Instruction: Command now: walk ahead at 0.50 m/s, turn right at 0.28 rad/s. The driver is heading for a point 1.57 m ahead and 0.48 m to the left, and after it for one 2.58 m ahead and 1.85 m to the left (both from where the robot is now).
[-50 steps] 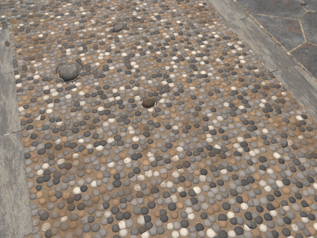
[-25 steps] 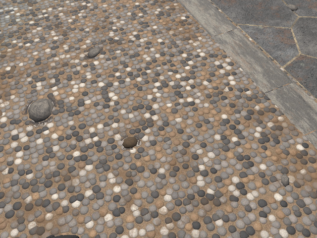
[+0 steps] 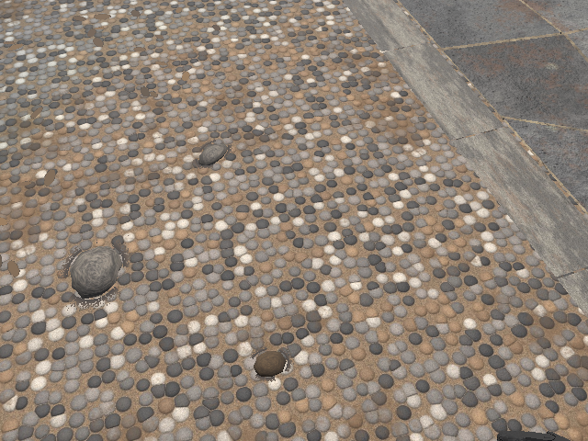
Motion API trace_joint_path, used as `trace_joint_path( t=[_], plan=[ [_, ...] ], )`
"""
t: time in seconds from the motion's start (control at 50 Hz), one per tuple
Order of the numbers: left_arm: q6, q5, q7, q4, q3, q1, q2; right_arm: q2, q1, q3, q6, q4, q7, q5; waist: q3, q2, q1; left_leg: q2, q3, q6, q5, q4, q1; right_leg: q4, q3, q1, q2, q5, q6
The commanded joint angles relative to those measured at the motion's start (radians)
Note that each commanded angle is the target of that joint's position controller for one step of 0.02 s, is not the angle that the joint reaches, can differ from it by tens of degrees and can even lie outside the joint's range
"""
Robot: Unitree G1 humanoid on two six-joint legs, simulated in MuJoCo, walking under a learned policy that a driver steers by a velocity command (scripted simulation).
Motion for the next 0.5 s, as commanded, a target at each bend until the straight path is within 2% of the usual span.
trace_joint_path(
  t=[0.02,0.04,0.06,0.08,0.1,0.12,0.14,0.16,0.18,0.26,0.32,0.4,0.46,0.48,0.5],
  plan=[
    [-0.001,0.011,0.003,-0.076,0.012,-0.061,0.118,-0.242,0.351,-0.082,-0.024,0.037,-0.017,-0.017,-0.216,-0.033,-0.226,0.104,-0.111,0.088,-0.032,0.021,0.566,0.458,0.068,-0.268,-0.148,0.540,-0.102],
    [-0.019,0.011,-0.002,-0.089,-0.023,0.067,-0.017,-0.336,0.449,-0.103,-0.015,0.060,-0.020,-0.027,-0.368,0.234,-0.179,0.363,-0.539,0.232,-0.142,-0.054,0.938,0.836,0.012,-0.662,0.022,0.012,-0.026],
    [-0.037,-0.014,-0.004,-0.072,-0.008,0.050,0.058,-0.240,0.453,-0.077,-0.013,0.061,-0.019,-0.021,-0.412,0.232,-0.199,0.381,-0.702,0.248,-0.269,-0.161,0.927,0.996,0.150,-0.768,0.006,-0.195,-0.030],
    [-0.046,-0.031,-0.004,-0.094,0.013,-0.038,0.130,-0.180,0.377,-0.058,-0.016,0.055,-0.019,-0.014,-0.254,0.169,-0.192,0.333,-0.563,0.199,-0.286,-0.177,0.804,1.042,0.155,-0.842,-0.037,-0.137,-0.045],
    [-0.048,-0.025,0.001,-0.112,0.014,-0.102,0.130,-0.149,0.301,-0.046,-0.016,0.044,-0.019,-0.013,-0.163,0.105,-0.165,0.290,-0.440,0.171,-0.236,-0.196,0.663,1.023,0.123,-0.835,-0.085,-0.051,-0.053],
    [-0.045,-0.010,0.005,-0.122,0.019,-0.140,0.121,-0.122,0.235,-0.037,-0.015,0.040,-0.014,-0.019,-0.091,0.070,-0.133,0.250,-0.356,0.164,-0.166,-0.233,0.520,0.964,0.103,-0.796,-0.116,0.014,-0.054],
    [-0.035,0.001,0.007,-0.123,0.024,-0.128,0.105,-0.102,0.204,-0.029,-0.016,0.040,-0.010,-0.028,-0.060,0.079,-0.094,0.217,-0.300,0.162,-0.125,-0.270,0.422,0.915,0.099,-0.734,-0.148,0.061,-0.058],
    [-0.027,0.004,0.006,-0.120,0.021,-0.109,0.080,-0.100,0.200,-0.029,-0.014,0.045,-0.007,-0.029,-0.047,0.088,-0.075,0.207,-0.280,0.174,-0.097,-0.298,0.368,0.878,0.093,-0.689,-0.155,0.078,-0.055],
    [-0.021,0.005,0.005,-0.120,0.019,-0.104,0.061,-0.103,0.211,-0.029,-0.014,0.053,-0.008,-0.022,-0.038,0.074,-0.065,0.199,-0.258,0.185,-0.066,-0.317,0.345,0.833,0.085,-0.675,-0.160,0.084,-0.050],
    [-0.021,0.019,0.005,-0.170,0.017,-0.252,0.061,-0.161,0.270,-0.044,-0.009,0.072,-0.030,-0.010,0.010,0.033,-0.078,0.172,-0.193,0.190,-0.005,-0.361,0.321,0.562,0.065,-0.706,-0.148,0.257,-0.010],
    [-0.025,0.012,-0.005,-0.195,0.010,-0.363,0.055,-0.175,0.307,-0.048,-0.003,0.081,-0.040,-0.003,0.029,0.047,-0.104,0.136,-0.150,0.162,-0.028,-0.362,0.297,0.368,0.051,-0.635,-0.103,0.397,0.008],
    [-0.037,0.000,-0.021,-0.229,0.005,-0.479,0.074,-0.175,0.380,-0.051,0.007,0.103,-0.047,0.011,0.045,0.058,-0.139,0.155,-0.188,0.153,-0.087,-0.313,0.342,0.247,0.061,-0.586,-0.075,0.422,0.015],
    [-0.052,-0.003,-0.026,-0.232,0.019,-0.450,0.123,-0.191,0.369,-0.060,0.019,0.098,-0.054,0.013,0.026,0.077,-0.100,0.177,-0.244,0.126,-0.120,-0.230,0.375,0.186,0.070,-0.485,-0.068,0.352,-0.003],
    [-0.055,-0.001,-0.023,-0.215,0.028,-0.391,0.137,-0.183,0.359,-0.059,0.024,0.092,-0.055,0.013,0.003,0.078,-0.067,0.158,-0.242,0.110,-0.096,-0.173,0.365,0.166,0.060,-0.399,-0.062,0.323,-0.015],
    [-0.058,0.006,-0.016,-0.180,0.047,-0.266,0.173,-0.152,0.350,-0.050,0.026,0.081,-0.054,0.008,-0.067,0.060,-0.015,0.103,-0.213,0.084,-0.038,-0.037,0.315,0.158,0.064,-0.222,-0.074,0.298,-0.041]
  ],
)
